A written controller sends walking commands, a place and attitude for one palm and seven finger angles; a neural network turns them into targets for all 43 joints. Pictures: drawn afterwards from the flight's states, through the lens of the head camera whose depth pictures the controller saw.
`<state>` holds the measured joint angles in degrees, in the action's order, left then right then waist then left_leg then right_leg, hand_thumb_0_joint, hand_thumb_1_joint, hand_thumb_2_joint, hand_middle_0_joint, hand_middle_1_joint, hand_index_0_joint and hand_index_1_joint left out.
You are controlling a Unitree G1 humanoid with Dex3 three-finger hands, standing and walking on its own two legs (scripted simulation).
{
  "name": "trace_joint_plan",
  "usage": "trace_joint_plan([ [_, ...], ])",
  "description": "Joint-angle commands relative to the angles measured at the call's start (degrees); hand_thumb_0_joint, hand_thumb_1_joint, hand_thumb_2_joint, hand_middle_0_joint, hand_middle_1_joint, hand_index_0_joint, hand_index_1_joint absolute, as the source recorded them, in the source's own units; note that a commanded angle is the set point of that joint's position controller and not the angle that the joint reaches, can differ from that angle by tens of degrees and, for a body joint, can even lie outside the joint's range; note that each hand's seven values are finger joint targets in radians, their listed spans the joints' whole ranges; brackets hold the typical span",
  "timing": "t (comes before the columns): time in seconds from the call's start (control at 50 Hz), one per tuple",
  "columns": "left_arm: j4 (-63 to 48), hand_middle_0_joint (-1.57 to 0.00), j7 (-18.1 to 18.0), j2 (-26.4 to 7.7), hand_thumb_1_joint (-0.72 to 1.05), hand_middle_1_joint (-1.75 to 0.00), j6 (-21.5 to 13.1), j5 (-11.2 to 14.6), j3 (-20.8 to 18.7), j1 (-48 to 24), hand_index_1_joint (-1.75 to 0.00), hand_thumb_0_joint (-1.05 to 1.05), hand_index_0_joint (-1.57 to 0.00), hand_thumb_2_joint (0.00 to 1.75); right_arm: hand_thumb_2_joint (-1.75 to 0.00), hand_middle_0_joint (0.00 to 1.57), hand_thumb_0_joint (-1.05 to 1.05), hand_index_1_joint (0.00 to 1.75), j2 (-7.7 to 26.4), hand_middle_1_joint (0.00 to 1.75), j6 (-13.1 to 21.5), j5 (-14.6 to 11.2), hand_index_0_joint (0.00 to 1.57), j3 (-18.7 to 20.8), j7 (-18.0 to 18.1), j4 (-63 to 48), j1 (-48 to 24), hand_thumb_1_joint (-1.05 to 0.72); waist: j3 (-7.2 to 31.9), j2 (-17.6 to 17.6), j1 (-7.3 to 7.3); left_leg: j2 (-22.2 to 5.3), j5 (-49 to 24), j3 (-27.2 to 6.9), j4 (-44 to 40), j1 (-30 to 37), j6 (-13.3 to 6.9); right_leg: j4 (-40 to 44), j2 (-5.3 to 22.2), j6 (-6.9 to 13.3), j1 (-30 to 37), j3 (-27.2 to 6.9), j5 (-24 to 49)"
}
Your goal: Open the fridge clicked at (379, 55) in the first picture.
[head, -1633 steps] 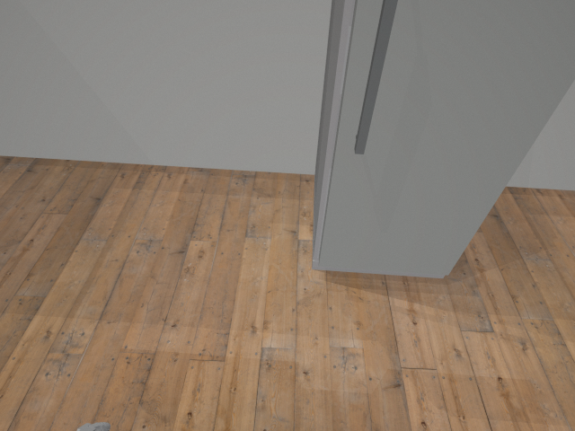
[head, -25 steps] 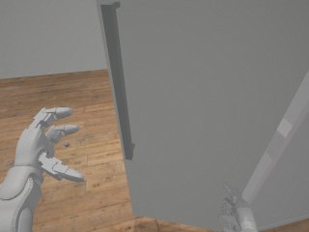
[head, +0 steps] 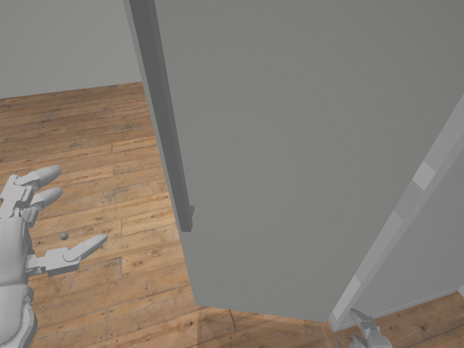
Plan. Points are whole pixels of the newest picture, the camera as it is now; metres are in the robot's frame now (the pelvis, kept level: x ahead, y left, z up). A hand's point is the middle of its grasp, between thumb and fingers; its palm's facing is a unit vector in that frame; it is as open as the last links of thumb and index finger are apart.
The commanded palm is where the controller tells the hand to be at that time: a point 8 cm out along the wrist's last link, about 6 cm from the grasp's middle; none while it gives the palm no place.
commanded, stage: draw the hand back to the body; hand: left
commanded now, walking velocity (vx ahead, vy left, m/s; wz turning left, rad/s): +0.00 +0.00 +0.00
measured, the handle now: (174, 138) +0.41 +0.17 +0.17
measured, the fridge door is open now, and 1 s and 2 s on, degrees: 67 67 67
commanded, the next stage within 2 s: step back with the hand held close in 0.66 s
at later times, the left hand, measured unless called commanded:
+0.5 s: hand (42, 242) +0.19 +0.29 +0.16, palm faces +0.52 -0.79 -0.32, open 7.6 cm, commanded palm +0.14 +0.31 +0.17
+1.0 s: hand (53, 239) +0.19 +0.27 +0.16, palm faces +0.44 -0.79 -0.43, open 7.4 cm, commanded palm +0.13 +0.31 +0.17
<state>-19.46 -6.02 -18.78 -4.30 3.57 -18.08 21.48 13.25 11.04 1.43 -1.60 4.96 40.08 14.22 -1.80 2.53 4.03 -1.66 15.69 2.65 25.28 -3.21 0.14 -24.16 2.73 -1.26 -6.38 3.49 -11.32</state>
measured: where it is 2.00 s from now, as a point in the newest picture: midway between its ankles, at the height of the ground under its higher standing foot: outside the picture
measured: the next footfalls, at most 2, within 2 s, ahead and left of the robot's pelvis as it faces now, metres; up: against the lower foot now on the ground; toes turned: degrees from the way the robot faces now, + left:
none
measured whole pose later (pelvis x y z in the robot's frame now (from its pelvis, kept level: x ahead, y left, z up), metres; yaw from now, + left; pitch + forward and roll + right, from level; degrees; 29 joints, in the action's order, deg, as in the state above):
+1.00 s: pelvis -0.01 +0.01 +0.00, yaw -1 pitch -2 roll -1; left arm -23.0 -6.6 -20.3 -8.4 2.2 -22.6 26.0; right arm 13.5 4.7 1.4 -0.7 4.3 33.4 10.1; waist -1.4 1.5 1.5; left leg -1.4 15.0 3.4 27.7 -11.1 -0.6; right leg -24.5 3.0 -2.0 -13.6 2.6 -9.2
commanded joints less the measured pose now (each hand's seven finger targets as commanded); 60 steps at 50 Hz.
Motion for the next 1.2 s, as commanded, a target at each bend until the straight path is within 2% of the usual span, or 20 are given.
trace_joint_plan([
  [0.0, -12.9, -0.22, -0.9, -10.5, 0.43, -0.58, -5.0, -0.3, -6.4, -6.4, -0.58, 0.00, -0.22, 0.67, -0.90, 0.20, 0.00, 0.30, 6.0, 0.30, 3.5, -0.1, 0.20, 2.6, 0.4, -10.8, -10.0, -0.90, 3.5, 2.0, 1.09, 1.2, -8.9, -1.0, -6.4, -5.0, -1.0, 3.7, -1.7, 1.7, 3.3, 0.0, 3.9],
  [0.04, -11.6, -0.21, -0.8, -10.6, 0.50, -0.53, -4.9, -0.1, -7.3, -3.6, -0.53, 0.00, -0.21, 0.71, -0.90, 0.20, 0.00, 0.30, 6.1, 0.30, 3.3, -0.1, 0.20, 2.8, 0.4, -10.9, -9.8, -0.90, 3.8, -1.4, 1.27, 0.9, -11.1, -0.8, -6.3, -5.0, -1.1, 3.4, -1.8, 1.5, 4.2, 0.2, 6.1],
  [0.14, -12.9, -0.21, -0.5, -10.6, 0.68, -0.43, -4.7, -0.3, -7.5, -4.5, -0.43, 0.00, -0.21, 0.80, -0.90, 0.20, 0.00, 0.30, 6.0, 0.30, 2.4, -0.2, 0.20, 2.9, 0.1, -11.2, -9.8, -0.90, 3.1, 2.4, 1.01, 0.9, -12.1, -0.7, -6.6, -4.8, -0.6, 3.6, -2.0, 1.7, 4.1, 0.1, 6.7],
  [0.26, -11.9, -0.20, -0.6, -10.8, 0.90, -0.30, -3.8, -0.1, -8.0, -4.8, -0.30, 0.00, -0.20, 0.90, -0.90, 0.20, 0.00, 0.30, 5.9, 0.30, 1.7, -0.1, 0.20, 2.9, 0.2, -11.4, -9.7, -0.90, 2.0, 0.3, 0.84, 0.7, -11.0, -0.8, -6.9, -4.7, -0.6, 4.2, -2.2, 1.6, 3.2, 0.3, 5.6],
  [0.32, -12.4, -0.20, -0.6, -10.5, 0.90, -0.30, -3.6, -0.4, -7.2, -6.3, -0.30, 0.00, -0.20, 0.90, -0.90, 0.20, 0.00, 0.30, 6.1, 0.30, 1.7, -0.1, 0.20, 2.9, 0.3, -11.3, -9.7, -0.90, 2.2, 1.2, 0.63, 1.0, -10.8, -1.0, -7.1, -4.5, -0.6, 4.5, -2.2, 1.8, 3.4, 0.3, 5.4],
  [0.34, -13.4, -0.20, -0.7, -10.1, 0.90, -0.30, -3.6, -0.4, -6.7, -7.3, -0.30, 0.00, -0.20, 0.90, -0.90, 0.20, 0.00, 0.30, 6.0, 0.30, 1.7, -0.2, 0.20, 2.8, 0.3, -11.4, -9.9, -0.90, 2.7, 3.4, 0.57, 0.9, -10.8, -1.0, -7.1, -4.1, -0.5, 4.1, -2.0, 1.7, 3.5, 0.2, 5.2],
  [0.52, -12.6, -0.20, -0.9, -10.8, 0.90, -0.30, -3.1, -0.5, -7.5, -6.5, -0.30, 0.00, -0.20, 0.90, -0.90, 0.20, 0.00, 0.30, 6.0, 0.30, 1.6, 0.1, 0.20, 2.5, 0.3, -11.4, -10.2, -0.90, 2.5, 1.3, 1.03, 0.9, -10.8, -1.5, -7.4, -4.7, -0.3, 4.0, -2.2, 1.9, 4.4, 0.6, 5.3],
  [0.56, -13.6, -0.20, -0.9, -10.6, 0.90, -0.30, -3.2, -0.6, -7.2, -7.2, -0.30, 0.00, -0.20, 0.90, -0.90, 0.20, 0.00, 0.30, 5.7, 0.30, 1.5, 0.1, 0.20, 2.4, 0.1, -11.5, -10.3, -0.90, 2.9, 2.8, 0.95, 0.9, -11.2, -1.5, -7.2, -4.6, -0.3, 3.7, -2.1, 1.9, 4.5, 0.3, 5.6],
  [0.62, -12.3, -0.20, -0.8, -10.8, 0.90, -0.30, -3.0, -0.4, -7.8, -5.1, -0.30, 0.00, -0.20, 0.90, -0.90, 0.20, 0.00, 0.30, 5.9, 0.30, 1.4, 0.1, 0.20, 2.6, 0.2, -11.5, -10.3, -0.90, 3.3, -0.4, 1.22, 0.9, -12.0, -1.3, -6.9, -4.5, -0.6, 4.0, -2.1, 1.8, 4.9, 0.4, 6.7],
  [0.7, -12.2, -0.20, -0.6, -10.1, 0.90, -0.30, -3.0, -0.2, -7.0, -6.0, -0.30, 0.00, -0.20, 0.90, -0.90, 0.20, 0.00, 0.30, 5.5, 0.30, 1.2, -0.1, 0.20, 2.5, 0.2, -11.5, -10.5, -0.90, 1.6, 1.4, 0.83, 1.0, -9.4, -0.9, -6.9, -4.9, -0.7, 4.7, -2.0, 1.6, 3.5, 0.2, 4.3],
  [0.76, -13.9, -0.20, -0.9, -11.2, 0.90, -0.30, -3.5, -0.5, -7.4, -8.9, -0.30, 0.00, -0.20, 0.90, -0.90, 0.20, 0.00, 0.30, 5.7, 0.30, 1.6, 0.0, 0.20, 2.5, 0.4, -11.3, -10.7, -0.90, 3.7, 1.9, 0.83, 1.3, -10.5, -0.9, -6.6, -4.2, -0.8, 4.5, -1.8, 1.7, 4.5, 0.1, 5.5],
  [0.78, -17.8, -0.20, -1.7, -18.6, 0.90, -0.30, -6.3, -1.1, -14.6, -15.7, -0.30, 0.00, -0.20, 0.90, -0.90, 0.20, 0.00, 0.30, 6.3, 0.30, 0.1, -0.7, 0.20, 1.9, 0.1, -14.1, -10.5, -0.90, -0.7, -0.3, -1.39, 0.1, -6.2, -0.5, -4.3, -9.1, -1.8, 7.3, 0.4, 1.3, -1.7, -4.3, 7.9],
  [0.8, -12.3, -0.20, -1.3, -13.8, 0.90, -0.30, -6.6, -1.2, -11.2, -8.5, -0.30, 0.00, -0.20, 0.90, -0.90, 0.20, 0.00, 0.30, 5.3, 0.30, -1.0, -0.3, 0.20, 1.9, 0.1, -12.3, -10.2, -0.90, -0.2, -4.5, -1.86, 0.5, -6.0, -1.3, -2.9, -9.1, -1.8, 7.7, 1.7, 1.4, -3.0, -4.3, 8.2],
  [0.82, -12.4, -0.20, -1.2, -13.8, 0.90, -0.30, -7.0, -1.4, -11.5, -6.7, -0.30, 0.00, -0.20, 0.90, -0.90, 0.20, 0.00, 0.30, 5.7, 0.30, -1.7, -0.3, 0.20, 2.3, 0.1, -13.0, -10.1, -0.90, 0.3, -5.0, -1.66, 0.6, -7.5, -1.0, -1.8, -9.0, -1.7, 7.5, 2.4, 1.6, -3.6, -4.5, 10.6],
  [0.86, -12.8, -0.20, -1.0, -11.0, 0.90, -0.30, -7.4, -1.6, -9.1, -1.4, -0.30, 0.00, -0.20, 0.90, -0.90, 0.20, 0.00, 0.30, 5.9, 0.30, -2.7, 0.0, 0.20, 2.7, -0.1, -13.9, -9.4, -0.90, 4.6, -1.4, -2.04, 0.0, -11.8, -0.9, -0.7, -8.1, -1.4, 5.0, 3.2, 1.7, -3.1, -4.2, 14.2],
  [0.94, -16.3, -0.20, -1.7, -12.6, 0.90, -0.30, -8.2, -1.4, -11.5, 4.9, -0.30, 0.00, -0.20, 0.90, -0.90, 0.20, 0.00, 0.30, 6.3, 0.30, -4.2, -0.1, 0.20, 3.7, 0.0, -16.1, -8.6, -0.90, 11.8, 0.3, -2.07, -1.6, -21.0, -1.7, -0.5, -8.1, -1.1, -1.1, 2.5, 1.0, 0.1, -2.9, 21.4],
  [0.98, -17.7, -0.20, -2.1, -13.6, 0.90, -0.30, -8.5, -1.3, -12.8, 6.3, -0.30, 0.00, -0.20, 0.90, -0.90, 0.20, 0.00, 0.30, 6.1, 0.30, -4.9, -0.4, 0.20, 4.0, 0.2, -17.0, -8.6, -0.90, 12.6, -0.9, -2.13, -2.0, -21.2, -1.6, -0.2, -9.2, -1.2, -2.5, 2.2, 0.7, -0.2, -3.1, 22.3],
  [1.02, -20.1, -0.20, -2.5, -15.4, 0.90, -0.30, -8.9, -1.3, -14.6, 5.9, -0.30, 0.00, -0.20, 0.90, -0.90, 0.20, 0.00, 0.30, 6.4, 0.30, -5.1, -0.4, 0.20, 4.2, 0.4, -17.6, -8.7, -0.90, 13.1, 0.2, -2.08, -2.0, -20.6, -2.4, -0.5, -11.2, -1.2, -4.0, 2.1, 0.7, 0.6, -3.0, 22.6],
  [1.08, -19.5, -0.20, -2.8, -14.4, 0.90, -0.30, -9.4, -1.3, -14.1, 6.6, -0.30, 0.00, -0.20, 0.90, -0.90, 0.20, 0.00, 0.30, 6.3, 0.30, -5.1, -0.7, 0.20, 4.3, 0.6, -18.2, -8.4, -0.90, 10.4, 0.9, -2.31, -2.9, -13.9, -3.0, -1.9, -15.7, -1.9, -5.0, 1.4, 0.2, -0.6, -3.6, 17.6],
  [1.18, -18.2, -0.20, -3.2, -13.1, 0.90, -0.30, -10.5, -2.2, -13.7, 4.7, -0.30, 0.00, -0.20, 0.90, -0.90, 0.20, 0.00, 0.30, 7.1, 0.30, -4.0, -1.0, 0.20, 4.5, 0.7, -18.2, -7.5, -0.90, 5.7, 1.4, -2.71, -3.6, 8.2, -4.6, -4.9, -28.1, -3.7, -6.5, 0.6, 0.2, 1.0, -4.9, 6.0],
])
